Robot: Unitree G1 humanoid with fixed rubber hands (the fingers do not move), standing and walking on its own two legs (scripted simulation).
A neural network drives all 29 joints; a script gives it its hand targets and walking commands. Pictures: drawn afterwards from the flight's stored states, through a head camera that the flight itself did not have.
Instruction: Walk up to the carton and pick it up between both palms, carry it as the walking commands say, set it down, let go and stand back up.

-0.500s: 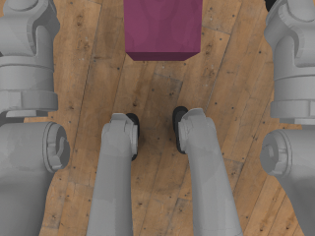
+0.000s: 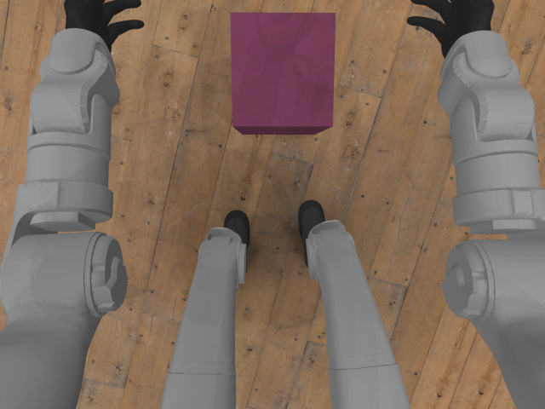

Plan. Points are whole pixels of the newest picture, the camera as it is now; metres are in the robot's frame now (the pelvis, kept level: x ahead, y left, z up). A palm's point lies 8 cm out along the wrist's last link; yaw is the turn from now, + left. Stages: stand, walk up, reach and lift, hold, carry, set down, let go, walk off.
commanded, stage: let go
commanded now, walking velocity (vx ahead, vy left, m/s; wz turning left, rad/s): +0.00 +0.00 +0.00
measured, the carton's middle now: (280, 84) +0.56 -0.03 -0.54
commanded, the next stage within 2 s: stand in 1.24 s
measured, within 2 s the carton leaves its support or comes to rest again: neither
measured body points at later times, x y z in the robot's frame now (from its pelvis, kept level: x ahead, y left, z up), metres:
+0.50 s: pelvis +0.06 +0.00 +0.06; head +0.27 +0.00 +0.46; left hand +0.38 +0.22 -0.05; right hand +0.37 -0.22 -0.03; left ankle +0.10 +0.11 -0.63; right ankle +0.12 -0.12 -0.63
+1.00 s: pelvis +0.11 +0.00 +0.11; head +0.14 +0.00 +0.56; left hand +0.28 +0.23 +0.03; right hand +0.28 -0.23 +0.04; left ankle +0.10 +0.11 -0.63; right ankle +0.12 -0.12 -0.63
